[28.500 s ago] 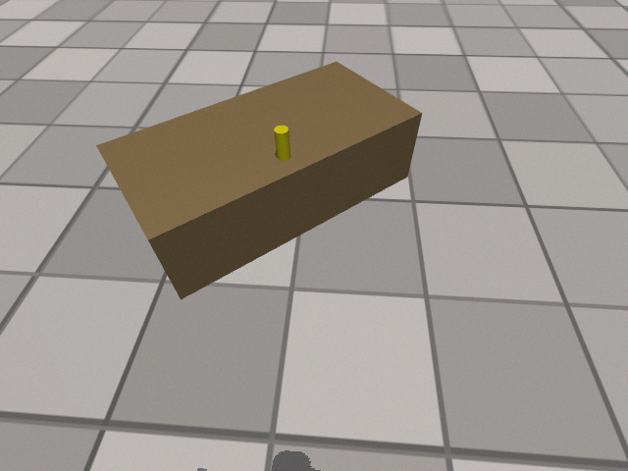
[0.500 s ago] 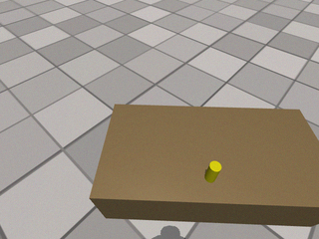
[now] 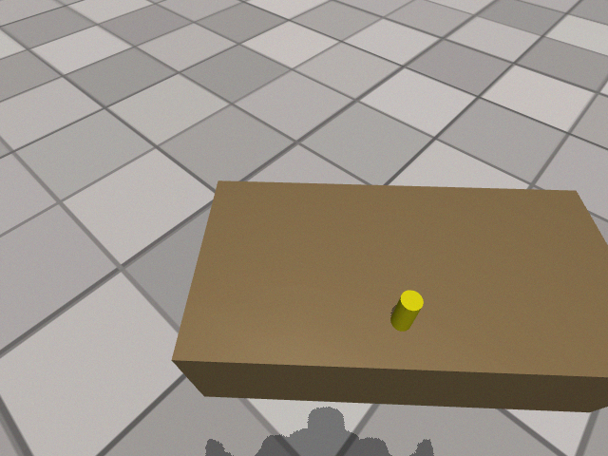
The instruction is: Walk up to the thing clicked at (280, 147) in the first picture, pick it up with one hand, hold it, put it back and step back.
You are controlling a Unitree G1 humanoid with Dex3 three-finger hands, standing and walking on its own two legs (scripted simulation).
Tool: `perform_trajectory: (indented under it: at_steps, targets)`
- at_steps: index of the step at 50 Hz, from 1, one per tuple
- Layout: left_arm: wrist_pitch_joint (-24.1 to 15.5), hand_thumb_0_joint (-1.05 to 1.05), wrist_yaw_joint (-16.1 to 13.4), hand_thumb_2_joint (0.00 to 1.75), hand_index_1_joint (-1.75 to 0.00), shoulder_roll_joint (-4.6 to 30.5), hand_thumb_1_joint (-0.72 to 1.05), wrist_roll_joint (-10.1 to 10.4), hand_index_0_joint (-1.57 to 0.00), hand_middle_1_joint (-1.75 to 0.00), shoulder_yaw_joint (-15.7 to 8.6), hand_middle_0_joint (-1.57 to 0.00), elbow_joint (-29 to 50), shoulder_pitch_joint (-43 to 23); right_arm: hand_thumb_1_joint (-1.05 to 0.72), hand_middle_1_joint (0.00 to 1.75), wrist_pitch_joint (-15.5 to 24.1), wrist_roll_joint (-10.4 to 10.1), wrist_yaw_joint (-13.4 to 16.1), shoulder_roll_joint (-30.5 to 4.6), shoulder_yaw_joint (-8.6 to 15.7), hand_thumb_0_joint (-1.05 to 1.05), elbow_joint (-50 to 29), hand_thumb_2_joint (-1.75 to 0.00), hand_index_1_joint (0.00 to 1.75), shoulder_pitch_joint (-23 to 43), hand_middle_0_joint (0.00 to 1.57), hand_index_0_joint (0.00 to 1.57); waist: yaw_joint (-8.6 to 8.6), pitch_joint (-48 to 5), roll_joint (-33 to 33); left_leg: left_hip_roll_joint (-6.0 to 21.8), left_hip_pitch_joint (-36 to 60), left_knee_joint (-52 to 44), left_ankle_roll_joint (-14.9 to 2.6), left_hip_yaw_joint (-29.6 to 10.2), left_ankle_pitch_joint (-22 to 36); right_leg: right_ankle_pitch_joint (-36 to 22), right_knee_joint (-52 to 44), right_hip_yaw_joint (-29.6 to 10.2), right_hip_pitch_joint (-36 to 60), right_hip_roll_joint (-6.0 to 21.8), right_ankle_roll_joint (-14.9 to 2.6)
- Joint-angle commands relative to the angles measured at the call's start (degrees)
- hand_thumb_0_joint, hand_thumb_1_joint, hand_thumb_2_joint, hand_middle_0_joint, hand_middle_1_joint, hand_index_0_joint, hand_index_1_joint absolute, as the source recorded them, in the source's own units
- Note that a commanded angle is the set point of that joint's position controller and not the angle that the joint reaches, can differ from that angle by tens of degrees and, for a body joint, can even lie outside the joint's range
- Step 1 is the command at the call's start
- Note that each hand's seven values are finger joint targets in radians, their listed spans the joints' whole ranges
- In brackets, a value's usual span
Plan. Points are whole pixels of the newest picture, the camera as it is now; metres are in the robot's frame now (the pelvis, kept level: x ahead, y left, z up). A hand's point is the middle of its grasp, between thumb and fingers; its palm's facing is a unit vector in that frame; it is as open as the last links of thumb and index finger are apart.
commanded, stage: step back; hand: right
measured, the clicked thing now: (406, 311) +0.46 -0.22 -0.36
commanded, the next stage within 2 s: none
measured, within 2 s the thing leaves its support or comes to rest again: neither
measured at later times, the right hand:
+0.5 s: hand out of the picture +0.03 -0.27 -0.18, palm faces -0.17 +0.91 -0.37, open 7.4 cm
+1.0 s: hand out of the picture -0.09 -0.28 -0.17, palm faces -0.01 +0.94 -0.35, open 7.4 cm
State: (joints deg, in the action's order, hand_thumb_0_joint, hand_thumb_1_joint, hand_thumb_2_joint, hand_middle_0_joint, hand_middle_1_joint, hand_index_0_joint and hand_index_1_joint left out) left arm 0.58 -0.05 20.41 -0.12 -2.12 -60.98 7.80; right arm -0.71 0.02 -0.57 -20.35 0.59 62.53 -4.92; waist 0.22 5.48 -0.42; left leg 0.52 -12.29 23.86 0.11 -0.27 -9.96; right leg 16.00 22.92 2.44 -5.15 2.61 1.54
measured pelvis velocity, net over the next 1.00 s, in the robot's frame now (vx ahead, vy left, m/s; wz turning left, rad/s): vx -0.22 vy -0.02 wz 0.00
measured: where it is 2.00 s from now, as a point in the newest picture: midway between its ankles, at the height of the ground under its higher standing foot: outside the picture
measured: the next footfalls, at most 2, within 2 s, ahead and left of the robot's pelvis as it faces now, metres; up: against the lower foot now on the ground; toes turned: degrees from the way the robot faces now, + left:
left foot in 0.52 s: -0.07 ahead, +0.12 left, +0.00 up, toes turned +3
right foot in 0.88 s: -0.16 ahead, -0.14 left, +0.00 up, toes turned +2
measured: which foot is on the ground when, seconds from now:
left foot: down 0.00-0.18, up 0.20-0.50, down 0.52-0.90, up 0.92-1.00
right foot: down 0.00-0.54, up 0.56-0.86, down 0.88-1.00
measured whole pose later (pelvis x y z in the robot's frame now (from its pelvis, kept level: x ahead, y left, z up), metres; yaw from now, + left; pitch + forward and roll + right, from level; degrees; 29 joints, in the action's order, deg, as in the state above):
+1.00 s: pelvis -0.22 -0.02 -0.02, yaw +0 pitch -3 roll +1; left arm 0.9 -0.3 19.5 -2.3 -3.4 -49.1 12.8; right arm -4.6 -0.5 0.5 -23.9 3.0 48.6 -6.1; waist -1.0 8.8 3.4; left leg -5.9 -29.8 64.6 0.0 -8.6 -27.0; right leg 19.4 38.1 -2.2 -16.0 -0.1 -0.6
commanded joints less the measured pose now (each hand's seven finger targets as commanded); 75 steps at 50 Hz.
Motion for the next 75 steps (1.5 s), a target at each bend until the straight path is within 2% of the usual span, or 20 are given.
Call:
perform_trajectory:
  at_steps: [1, 6, 9, 10, 13, 20, 23, 26, 28, 32, 39, 43, 45, 46, 49, 55, 60, 63, 67, 75]
  targets:
    - [0.3, 0.0, -1.1, 0.9, -0.3, 10.66, 0.9, 0.62, -0.2, -0.3, -3.42, -0.2, 6.06, 1.45, -0.9, 0.3, -0.07, -0.23, 0.78, -15.82, 4.82, 0.0, -7.32, -0.9, 0.3, 0.41, 0.2, 0.2, 0.34, -11.69, 7.3, 12.1, 4.52, 0.2, -10.57, -11.19, 30.63, -10.68, 12.67, -0.96, -2.32, -1.23, -3.6]
    - [1.38, 0.0, -0.79, 0.9, -0.3, 10.23, 0.9, -0.12, -0.2, -0.3, -4.26, -0.2, 6.72, 7.66, -0.9, 0.3, -1.85, 0.61, 1.23, -15.86, 5.68, 0.0, -12.92, -0.9, 0.3, 5.74, 0.2, 0.2, -2.97, -10.66, 9.69, 13.65, -7.36, 4.45, -13.61, -11.77, 17.91, 6.26, 18.92, -2.78, -2.12, -2.26, -5.03]
    - [0.05, 0.0, -0.92, 0.9, -0.3, 18.85, 0.9, -1.71, -0.2, -0.3, -6.2, -0.2, 10.19, 3.81, -0.9, 0.3, -2.88, -0.34, 1.31, -9.37, 4.24, 0.0, -15.46, -0.9, 0.3, 5.25, 0.2, 0.2, -2.46, -2.44, -11.39, -9.07, -16.87, 32.84, -2.14, -5.83, -20.68, -20.99, -6.01, -24.66, -8.32, 17.34, -13.01]
    - [-0.19, 0.0, -1.23, 0.9, -0.3, 21.07, 0.9, -2.37, -0.2, -0.3, -6.34, -0.2, 12.63, 0.09, -0.9, 0.3, -3.22, 0.33, 1.97, -10.35, 4.73, 0.0, -14.87, -0.9, 0.3, 2.06, 0.2, 0.2, -1.31, -2.84, -11.25, -7.56, -17.61, 42.65, -1.99, -10.55, -26.43, -26.7, -4.92, -28.79, -12.65, 22.71, -18.9]
    - [-0.78, 0.0, -1.76, 0.9, -0.3, 15.94, 0.9, -2.01, -0.2, -0.3, -5.53, -0.2, 15.36, -6.9, -0.9, 0.3, -2.7, -0.79, 1.85, -13.79, 5.86, 0.0, -12.75, -0.9, 0.3, -3.98, 0.2, 0.2, 2.57, -5.23, -6.37, -6.12, -17.88, 48.36, -0.91, -11.21, -18.39, -31.3, 2.06, -15.04, -6.6, 13.26, -15.09]
    - [-0.29, 0.0, -2.95, 0.9, -0.3, 15.12, 0.9, -1.45, -0.2, -0.3, -5.6, -0.2, 15.72, 4.47, -0.9, 0.3, -1.45, 0.65, 1.66, -11.7, 3.8, 0.0, -16.47, -0.9, 0.3, 1.36, 0.2, 0.2, -4.99, -9.09, -9.76, -2.73, -19.73, 26.22, 0.22, -5.1, -18.37, -42.1, 10.14, -12.1, 10.71, 12.79, -13.51]
    - [0.29, 0.0, -2.65, 0.9, -0.3, 16.39, 0.9, -0.72, -0.2, -0.3, -5.93, -0.2, 17.55, 2.45, -0.9, 0.3, -1.01, 1.15, 1.35, -11.8, 4.41, 0.0, -15.1, -0.9, 0.3, -2.92, 0.2, 0.2, -2.62, -10.75, -12.07, -2.15, -11.17, 14.3, -0.87, -0.45, -14.85, -42.43, 13.02, -10.94, 6.41, 12.14, -12.35]
    - [0.75, 0.0, -1.97, 0.9, -0.3, 13.98, 0.9, 0.04, -0.2, -0.3, -5.04, -0.2, 19.92, 0.74, -0.9, 0.3, -0.41, 2.12, 1.08, -16.15, 6.36, 0.0, -14.97, -0.9, 0.3, -6.09, 0.2, 0.2, 0.23, -12.65, -0.31, 7.06, 3.37, 1.84, -5.15, -10.35, 16.02, -20.81, 22.65, -7.46, -8.76, 5.51, -5.81]
    - [1.13, 0.0, -2.98, 0.9, -0.3, 12.77, 0.9, 0.04, -0.2, -0.3, -5.38, -0.2, 19.38, -3.73, -0.9, 0.3, -0.46, 1.31, 0.5, -22.42, 7.57, 0.0, -15.47, -0.9, 0.3, -5.9, 0.2, 0.2, 3.94, -11.84, 15.64, 22.05, 1.43, -1.58, -18.85, -29.14, 27.7, 25.34, 42.37, -8.53, -18.05, -8.49, -2.94]
    - [1.05, 0.0, -2.47, 0.9, -0.3, 12.35, 0.9, 0.51, -0.2, -0.3, -5.42, -0.2, 16.53, 3.23, -0.9, 0.3, -0.74, 1.38, 1.91, -14.81, 5.5, 0.0, -17.87, -0.9, 0.3, 0.94, 0.2, 0.2, -1.52, -6.88, 9.48, 15.87, 2.74, 2.22, -15.12, -13.97, 24.74, 15.72, 50.16, -11.45, -23.56, -6.84, -2.7]
    - [-0.05, 0.0, -1.41, 0.9, -0.3, 11.06, 0.9, -0.22, -0.2, -0.3, -5.15, -0.2, 16.5, 5.1, -0.9, 0.3, -1.04, 1.68, 1.72, -15.19, 5.62, 0.0, -19.54, -0.9, 0.3, -1.02, 0.2, 0.2, 0.57, -8.54, 11.25, 14.48, 5.4, 4.55, -14.37, -11.17, 17.72, 12.46, 24.54, -5.27, -16.23, -3.8, -0.69]
    - [-1.56, 0.0, -1.5, 0.9, -0.3, 12.54, 0.9, -1.9, -0.2, -0.3, -5.65, -0.2, 13.47, 11.28, -0.9, 0.3, -2.16, 0.01, 1.25, -14.22, 5.14, 0.0, -20.44, -0.9, 0.3, 1.05, 0.2, 0.2, -2.13, -10.84, 7.53, 9.41, -6.94, 13.13, -7.42, -7.89, 2.04, -5.33, 0.23, -4.99, -0.72, -1.71, -2.98]
    - [-1.72, 0.0, -1.23, 0.9, -0.3, 23.9, 0.9, -2.3, -0.2, -0.3, -8.33, -0.2, 16.63, 6.85, -0.9, 0.3, -2.6, -0.18, 1.71, -11.48, 4.75, 0.0, -21.74, -0.9, 0.3, 3.64, 0.2, 0.2, -4.23, -4.64, -15.29, -5.26, -19.1, 36.65, -0.54, -6.85, -25.52, -8.51, -5.86, -36.12, -12.43, 21.25, -17.75]
    - [-2.12, 0.0, -1.55, 0.9, -0.3, 22.64, 0.9, -2.43, -0.2, -0.3, -8.12, -0.2, 18.38, 2.99, -0.9, 0.3, -2.95, 0.15, 1.97, -13.73, 5.69, 0.0, -20.41, -0.9, 0.3, 2.43, 0.2, 0.2, -2.67, -2.03, -11.74, -4.12, -17.57, 46.03, 0.01, -12.87, -24.64, -11.23, -5.48, -36.74, -16.78, 22.27, -19.67]
    - [-1.54, 0.0, -1.99, 0.9, -0.3, 16.26, 0.9, -1.87, -0.2, -0.3, -6.63, -0.2, 19.72, -3.73, -0.9, 0.3, -2.23, -0.84, 2.08, -13.12, 5.36, 0.0, -17.31, -0.9, 0.3, -4.42, 0.2, 0.2, 2.04, -2.78, -6.15, -7.65, -15.61, 50.61, 0.13, -11.51, -16.57, -19.06, 0.77, -15.74, -15.14, 11.04, -13.23]
    - [-0.62, 0.0, -2.88, 0.9, -0.3, 14.88, 0.9, -2.22, -0.2, -0.3, -6.2, -0.2, 19.57, 3.72, -0.9, 0.3, -1.76, 0.45, 1.75, -12.47, 4.7, 0.0, -18.58, -0.9, 0.3, -2.2, 0.2, 0.2, -3.88, -5.55, -9.48, -3.58, -16.82, 29.97, 1.17, -6.35, -20.79, -22.86, 4.71, -15.26, 0.11, 11.5, -13.31]
    - [0.75, 0.0, -2.23, 0.9, -0.3, 16.91, 0.9, -0.77, -0.2, -0.3, -5.86, -0.2, 21.38, -2.1, -0.9, 0.3, -0.98, 1.26, 1.14, -12.77, 5.71, 0.0, -14.82, -0.9, 0.3, -12.75, 0.2, 0.2, 1.23, -11.03, -12.17, -1.78, -0.85, 3.11, -1.28, 0.69, -7.21, -22.85, 12.5, -13.55, -5.17, 10.52, -9.93]
    - [1.3, 0.0, -3.04, 0.9, -0.3, 13.44, 0.9, -0.23, -0.2, -0.3, -5.65, -0.2, 21.56, -4.12, -0.9, 0.3, -0.56, 1.97, 0.54, -24.08, 8.06, 0.0, -17.01, -0.9, 0.3, -7.33, 0.2, 0.2, 3.2, -8.03, 14.36, 21.98, -4.79, -5.41, -16.54, -32.51, 12.39, 22.91, 40.36, -10.81, -21.08, -9.09, -2.48]
    - [1.45, 0.0, -2.68, 0.9, -0.3, 13.34, 0.9, 0.19, -0.2, -0.3, -5.63, -0.2, 17.94, 2.5, -0.9, 0.3, -0.05, 2.26, 1.93, -15.73, 5.8, 0.0, -18.09, -0.9, 0.3, 0.11, 0.2, 0.2, -2.5, -3.71, 7.48, 14.01, -1.97, -0.29, -12.42, -15.0, 17.39, 12.95, 52.39, -14.04, -25.22, -8.47, -2.75]
    - [0.65, 0.0, -1.4, 0.9, -0.3, 11.67, 0.9, -0.85, -0.2, -0.3, -4.91, -0.2, 18.31, 2.52, -0.9, 0.3, -0.33, 1.77, 2.24, -15.74, 6.29, 0.0, -18.69, -0.9, 0.3, -5.56, 0.2, 0.2, 1.9, -9.42, 9.87, 15.73, 11.4, 4.1, -15.86, -13.8, 22.88, 14.53, 30.28, -7.86, -21.03, -4.97, 0.51]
